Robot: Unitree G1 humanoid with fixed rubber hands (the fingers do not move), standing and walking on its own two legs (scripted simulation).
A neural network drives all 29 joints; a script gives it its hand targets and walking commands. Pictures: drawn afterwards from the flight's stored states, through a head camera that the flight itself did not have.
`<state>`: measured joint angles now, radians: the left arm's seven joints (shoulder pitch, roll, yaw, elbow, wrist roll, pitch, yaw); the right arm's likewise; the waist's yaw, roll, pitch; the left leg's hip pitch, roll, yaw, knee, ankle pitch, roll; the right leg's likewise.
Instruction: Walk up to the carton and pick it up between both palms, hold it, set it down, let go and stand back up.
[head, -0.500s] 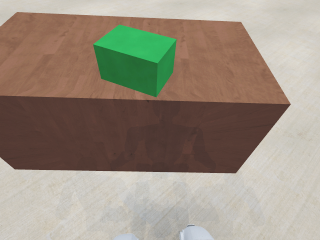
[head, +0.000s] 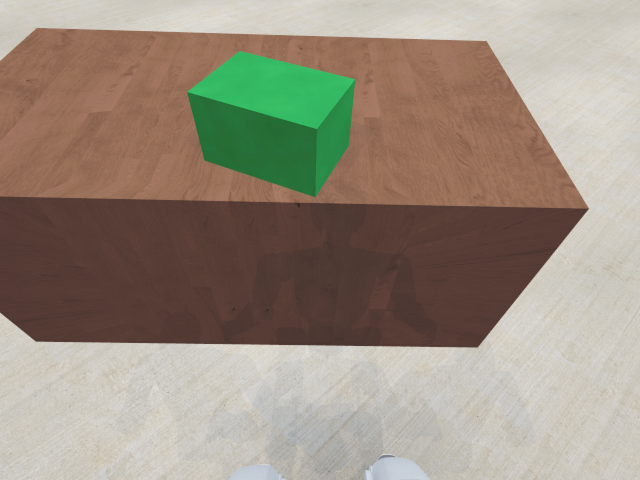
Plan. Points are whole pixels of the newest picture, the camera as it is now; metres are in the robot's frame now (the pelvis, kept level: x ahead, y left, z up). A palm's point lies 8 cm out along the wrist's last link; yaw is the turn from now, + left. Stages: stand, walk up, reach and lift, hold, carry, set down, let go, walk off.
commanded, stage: walk up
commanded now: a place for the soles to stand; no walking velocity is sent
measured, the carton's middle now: (276, 121) +0.76 +0.10 +0.01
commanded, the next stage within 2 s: none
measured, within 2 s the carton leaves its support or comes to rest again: neither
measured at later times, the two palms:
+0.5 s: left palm out of the picture +0.12 +0.27 -0.08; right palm out of the picture +0.11 -0.34 -0.10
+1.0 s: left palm (84, 387) +0.26 +0.34 -0.10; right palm (516, 393) +0.25 -0.27 -0.09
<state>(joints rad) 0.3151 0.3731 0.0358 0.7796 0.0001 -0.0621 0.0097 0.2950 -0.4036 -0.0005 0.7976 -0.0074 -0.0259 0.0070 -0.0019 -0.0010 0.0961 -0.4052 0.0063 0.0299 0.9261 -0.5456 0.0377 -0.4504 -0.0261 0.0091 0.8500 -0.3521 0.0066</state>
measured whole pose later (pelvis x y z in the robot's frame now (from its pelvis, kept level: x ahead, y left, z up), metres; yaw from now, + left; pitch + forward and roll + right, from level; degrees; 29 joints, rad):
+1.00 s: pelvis +0.19 +0.05 +0.00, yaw -1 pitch -2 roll -1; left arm 0.30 0.38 0.04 0.78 0.00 -0.08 0.00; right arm 0.29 -0.42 0.00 0.80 -0.01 -0.07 0.03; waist 0.00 -0.01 0.10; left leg -0.47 0.04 0.06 0.87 -0.37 0.03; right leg -0.50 -0.02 0.02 1.28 -0.54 -0.02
